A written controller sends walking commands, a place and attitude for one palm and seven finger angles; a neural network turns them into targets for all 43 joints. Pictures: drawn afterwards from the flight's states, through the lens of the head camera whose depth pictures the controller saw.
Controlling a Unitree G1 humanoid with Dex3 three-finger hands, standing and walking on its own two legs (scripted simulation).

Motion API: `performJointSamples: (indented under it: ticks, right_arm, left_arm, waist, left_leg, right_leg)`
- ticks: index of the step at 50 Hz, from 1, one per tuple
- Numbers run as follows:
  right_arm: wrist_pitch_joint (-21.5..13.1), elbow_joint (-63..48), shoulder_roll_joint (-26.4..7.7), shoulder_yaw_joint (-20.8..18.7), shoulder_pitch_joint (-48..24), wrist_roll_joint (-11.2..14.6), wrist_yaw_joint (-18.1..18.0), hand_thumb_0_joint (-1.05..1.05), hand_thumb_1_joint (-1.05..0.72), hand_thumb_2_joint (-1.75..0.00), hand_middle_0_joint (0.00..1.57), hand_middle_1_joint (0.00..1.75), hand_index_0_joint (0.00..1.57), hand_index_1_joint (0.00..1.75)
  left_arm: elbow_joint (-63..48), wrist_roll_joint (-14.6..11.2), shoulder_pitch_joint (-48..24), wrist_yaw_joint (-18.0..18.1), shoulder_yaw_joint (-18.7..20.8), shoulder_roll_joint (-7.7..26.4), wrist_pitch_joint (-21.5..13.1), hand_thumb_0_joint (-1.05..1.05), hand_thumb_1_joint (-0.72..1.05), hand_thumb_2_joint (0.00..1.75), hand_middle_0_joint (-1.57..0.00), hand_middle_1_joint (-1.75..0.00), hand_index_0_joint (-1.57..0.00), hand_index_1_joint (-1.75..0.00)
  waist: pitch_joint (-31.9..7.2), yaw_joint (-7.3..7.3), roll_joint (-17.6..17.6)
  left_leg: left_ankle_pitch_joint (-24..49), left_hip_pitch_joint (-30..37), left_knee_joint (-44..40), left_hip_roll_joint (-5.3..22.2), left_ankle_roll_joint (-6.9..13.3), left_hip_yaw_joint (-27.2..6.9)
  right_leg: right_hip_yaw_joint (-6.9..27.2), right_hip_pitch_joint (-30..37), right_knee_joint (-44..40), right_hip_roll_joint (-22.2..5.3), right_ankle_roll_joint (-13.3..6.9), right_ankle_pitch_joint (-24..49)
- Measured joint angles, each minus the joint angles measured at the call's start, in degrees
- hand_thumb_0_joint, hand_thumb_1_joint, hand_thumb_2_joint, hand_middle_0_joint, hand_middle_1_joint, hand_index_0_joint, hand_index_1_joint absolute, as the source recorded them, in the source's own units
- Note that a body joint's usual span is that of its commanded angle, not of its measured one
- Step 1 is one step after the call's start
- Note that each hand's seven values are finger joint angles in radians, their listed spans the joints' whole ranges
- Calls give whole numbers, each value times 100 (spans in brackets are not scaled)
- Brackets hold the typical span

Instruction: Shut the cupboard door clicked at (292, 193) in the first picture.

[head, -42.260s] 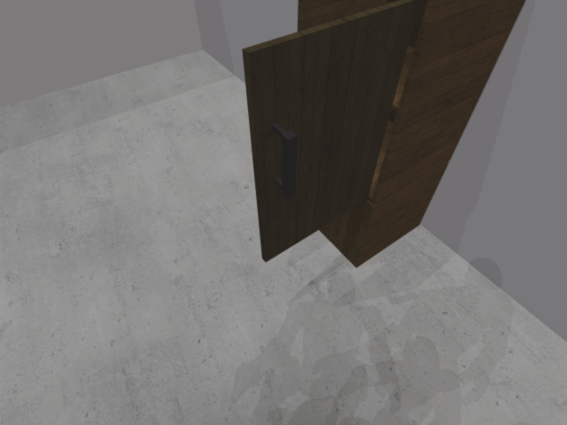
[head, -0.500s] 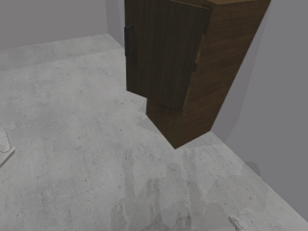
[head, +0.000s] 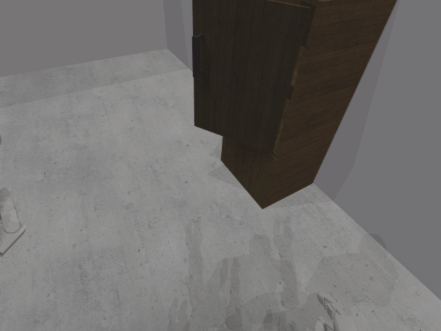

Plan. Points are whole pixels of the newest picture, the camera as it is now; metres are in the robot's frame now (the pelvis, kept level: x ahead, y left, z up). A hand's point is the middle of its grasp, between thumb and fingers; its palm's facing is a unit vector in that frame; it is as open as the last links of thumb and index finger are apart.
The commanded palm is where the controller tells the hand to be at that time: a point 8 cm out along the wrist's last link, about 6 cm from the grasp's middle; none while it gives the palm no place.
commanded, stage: stop stepping back and stand still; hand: left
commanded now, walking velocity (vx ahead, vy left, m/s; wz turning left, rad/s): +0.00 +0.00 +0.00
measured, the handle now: (198, 55) +1.06 +0.11 +0.04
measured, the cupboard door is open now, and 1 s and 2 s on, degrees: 32 32 32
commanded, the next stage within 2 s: let the arm hang, fingers relaxed in 0.54 s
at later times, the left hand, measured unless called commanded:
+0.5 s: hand (33, 190) +0.26 +0.27 +0.18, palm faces +0.38 -0.79 -0.48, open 7.4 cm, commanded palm +0.19 +0.32 +0.19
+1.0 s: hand out of the picture +0.05 +0.21 -0.16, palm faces +0.03 -0.98 -0.18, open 6.9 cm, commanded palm none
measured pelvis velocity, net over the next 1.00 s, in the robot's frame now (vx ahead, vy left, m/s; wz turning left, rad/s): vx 0.02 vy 0.03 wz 0.01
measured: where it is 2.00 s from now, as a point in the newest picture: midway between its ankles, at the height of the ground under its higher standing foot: outside the picture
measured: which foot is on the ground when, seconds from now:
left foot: down 0.00-1.00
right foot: down 0.00-1.00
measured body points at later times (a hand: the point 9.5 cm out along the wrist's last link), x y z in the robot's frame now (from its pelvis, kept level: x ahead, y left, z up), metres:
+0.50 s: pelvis +0.05 +0.02 +0.01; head +0.07 +0.03 +0.46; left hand +0.23 +0.31 +0.20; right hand +0.23 -0.21 -0.06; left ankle +0.04 +0.12 -0.72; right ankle +0.01 -0.08 -0.72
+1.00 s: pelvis +0.02 +0.03 +0.01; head +0.04 +0.05 +0.46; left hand +0.05 +0.26 -0.15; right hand +0.05 -0.22 -0.13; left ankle +0.04 +0.12 -0.72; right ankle +0.01 -0.08 -0.72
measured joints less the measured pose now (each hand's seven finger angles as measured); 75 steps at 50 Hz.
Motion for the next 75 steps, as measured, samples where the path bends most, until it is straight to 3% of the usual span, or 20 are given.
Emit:
performJointSamples:
  ticks: [2,5,7,11,14,25,32,34,37,41,45,47,53,64,75]
  right_arm:
    - [24,-20,22,39,-15,11,58,1,-91,-89,20,30,20,30]
    - [143,88,-20,35,-37,48,131,1,-91,-89,21,30,20,30]
    - [208,156,-82,30,-62,53,128,1,-91,-89,21,30,20,30]
    - [260,107,-257,-7,-93,54,51,1,-91,-89,21,30,20,30]
    - [312,139,-245,-64,-201,90,-14,1,-91,-89,21,30,20,30]
    - [290,-329,-201,-50,-440,151,47,1,-91,-89,20,30,20,30]
    - [432,-292,-219,-41,-304,179,17,1,-91,-89,20,30,20,30]
    - [199,-30,-373,-123,-272,195,230,1,-91,-89,20,30,20,30]
    - [288,429,-722,-127,-376,88,432,1,-91,-89,20,30,20,30]
    - [530,837,-775,-92,-473,-26,452,1,-91,-89,20,30,20,30]
    - [644,1274,-567,-19,-305,-85,416,1,-91,-89,20,30,20,30]
    - [670,1569,-424,-2,-138,-89,386,1,-91,-89,20,30,20,30]
    - [727,2383,-141,-32,306,-72,296,1,-91,-89,20,30,20,30]
    - [664,2888,76,-105,555,-20,212,0,-91,-89,20,30,20,30]
    - [588,2909,160,-141,419,-20,197,0,-91,-89,20,30,20,30]
  left_arm:
    - [-38,6,13,-5,11,18,-58,1,89,90,-21,-30,-21,-30]
    - [7,-16,2,50,-47,-102,-85,1,89,90,-21,-30,-22,-30]
    - [120,-11,-31,99,-122,-235,-100,1,89,90,-21,-30,-22,-30]
    - [280,-11,-106,122,-243,-375,-50,1,89,90,-21,-30,-21,-30]
    - [345,-20,-207,77,-274,-343,30,1,89,90,-21,-30,-21,-30]
    - [-100,-109,150,-20,-40,53,-94,1,89,90,-21,-30,-21,-30]
    - [97,-156,305,-43,-91,39,19,1,89,90,-21,-30,-22,-30]
    - [930,-19,-199,-238,-556,-8,-7,1,89,90,-21,-30,-21,-30]
    - [3082,180,-1170,-648,-1435,-361,597,0,90,90,-20,-30,-21,-30]
    - [5741,263,-1722,-883,-2227,-899,1203,0,90,90,-20,-30,-20,-29]
    - [7440,259,-1668,-938,-2667,-1447,1377,1,91,90,-20,-30,-20,-29]
    - [7935,186,-1607,-793,-2501,-1576,1287,-1,96,90,-21,-30,-21,-30]
    - [8918,232,-1348,-835,-2463,-1391,1133,-2,99,90,-21,-30,-21,-30]
    - [9722,243,-1010,-794,-2515,-1603,1080,0,92,90,-20,-30,-20,-29]
    - [9660,261,-1229,-764,-2533,-1867,976,0,91,90,-20,-30,-20,-29]
  waist:
    - [41,69,180]
    - [-11,232,285]
    - [15,303,279]
    - [138,318,336]
    - [229,344,163]
    - [176,66,149]
    - [101,66,220]
    - [53,162,350]
    - [-38,261,605]
    - [67,112,578]
    - [260,8,272]
    - [327,47,132]
    - [414,203,103]
    - [433,172,375]
    - [264,158,352]
  left_leg:
    - [-195,-75,176,88,12,-113]
    - [-611,-300,789,-52,69,-277]
    - [-708,-331,920,-177,84,-257]
    - [115,77,-201,-222,179,-156]
    - [34,246,-303,-286,239,-73]
    - [-6,204,-483,-231,240,20]
    - [-1,216,-496,-251,270,60]
    - [2,85,-383,-289,296,14]
    - [-20,-93,-196,-386,378,-13]
    - [50,-21,-231,-480,425,31]
    - [205,211,-509,-485,413,62]
    - [298,278,-655,-459,394,26]
    - [480,463,-974,-403,371,-21]
    - [624,668,-1269,-474,443,119]
    - [619,716,-1296,-486,441,178]
  right_leg:
    - [-106,70,-140,104,-184,252]
    - [-114,129,-296,135,-305,234]
    - [-86,241,-460,90,-293,268]
    - [-124,412,-512,78,-181,203]
    - [-49,527,-515,11,-122,130]
    - [55,562,-960,78,-72,313]
    - [93,551,-944,55,-37,317]
    - [29,425,-787,8,-20,300]
    - [-11,236,-517,-102,23,179]
    - [25,210,-346,-203,43,151]
    - [58,396,-551,-195,54,281]
    - [22,499,-756,-155,27,395]
    - [-20,787,-1293,-68,-7,691]
    - [116,868,-1414,-132,59,796]
    - [178,841,-1323,-147,61,746]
